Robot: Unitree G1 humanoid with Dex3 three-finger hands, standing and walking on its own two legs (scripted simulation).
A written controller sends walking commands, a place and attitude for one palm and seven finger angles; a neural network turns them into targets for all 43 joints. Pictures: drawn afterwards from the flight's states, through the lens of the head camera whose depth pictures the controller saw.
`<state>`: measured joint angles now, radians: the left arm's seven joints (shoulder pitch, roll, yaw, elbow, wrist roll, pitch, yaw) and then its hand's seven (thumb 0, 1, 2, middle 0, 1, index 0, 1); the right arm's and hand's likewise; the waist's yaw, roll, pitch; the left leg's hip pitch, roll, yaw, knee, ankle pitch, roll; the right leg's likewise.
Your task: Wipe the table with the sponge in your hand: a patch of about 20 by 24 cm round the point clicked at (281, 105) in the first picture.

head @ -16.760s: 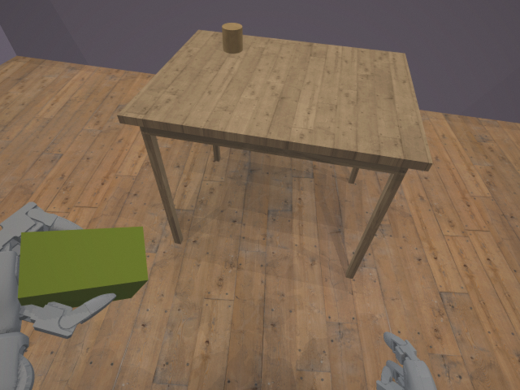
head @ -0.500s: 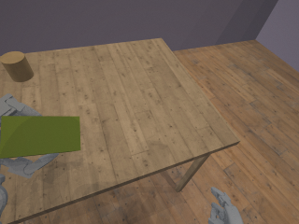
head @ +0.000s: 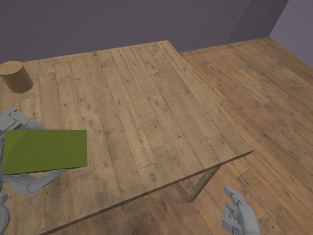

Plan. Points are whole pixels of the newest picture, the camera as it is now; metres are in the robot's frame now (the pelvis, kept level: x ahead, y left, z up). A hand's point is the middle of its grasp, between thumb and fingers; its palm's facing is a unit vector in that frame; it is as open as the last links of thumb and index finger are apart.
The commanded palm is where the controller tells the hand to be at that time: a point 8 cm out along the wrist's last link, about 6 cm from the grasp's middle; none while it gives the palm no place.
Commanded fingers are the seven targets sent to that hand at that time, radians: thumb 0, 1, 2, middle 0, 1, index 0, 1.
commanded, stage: come to a stop and stand still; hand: left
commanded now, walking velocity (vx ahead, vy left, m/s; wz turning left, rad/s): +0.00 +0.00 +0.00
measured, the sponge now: (58, 152) +0.23 +0.22 +0.15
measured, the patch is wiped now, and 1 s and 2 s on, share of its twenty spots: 0.00 0.00 0.00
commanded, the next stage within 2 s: look again from close up in 0.64 s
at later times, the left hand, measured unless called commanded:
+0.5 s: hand (55, 157) +0.21 +0.21 +0.16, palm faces +0.35 -0.85 -0.38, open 10.0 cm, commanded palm +0.16 +0.25 +0.17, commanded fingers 0.00 0.10 1.30 -1.20 -1.60 -1.20 -1.60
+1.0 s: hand (51, 154) +0.22 +0.22 +0.15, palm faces +0.36 -0.86 -0.37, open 10.0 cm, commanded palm +0.16 +0.26 +0.17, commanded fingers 0.00 0.10 1.30 -1.20 -1.60 -1.20 -1.60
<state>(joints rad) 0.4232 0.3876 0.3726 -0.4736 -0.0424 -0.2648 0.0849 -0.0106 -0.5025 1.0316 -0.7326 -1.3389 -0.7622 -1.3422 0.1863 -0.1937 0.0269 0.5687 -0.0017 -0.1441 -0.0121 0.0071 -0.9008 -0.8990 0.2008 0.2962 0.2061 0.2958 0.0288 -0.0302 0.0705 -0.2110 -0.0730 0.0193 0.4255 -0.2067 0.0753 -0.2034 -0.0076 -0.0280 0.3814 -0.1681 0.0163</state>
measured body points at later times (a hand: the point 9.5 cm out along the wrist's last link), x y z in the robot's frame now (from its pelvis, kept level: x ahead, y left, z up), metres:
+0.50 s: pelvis +0.00 -0.03 +0.00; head +0.01 -0.02 +0.45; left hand +0.19 +0.25 +0.18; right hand +0.17 -0.26 -0.07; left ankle +0.01 +0.06 -0.74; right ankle +0.02 -0.13 -0.74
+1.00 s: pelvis +0.00 -0.02 +0.00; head +0.02 -0.01 +0.45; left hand +0.19 +0.27 +0.17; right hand +0.18 -0.25 -0.07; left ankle +0.01 +0.06 -0.74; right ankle +0.02 -0.13 -0.74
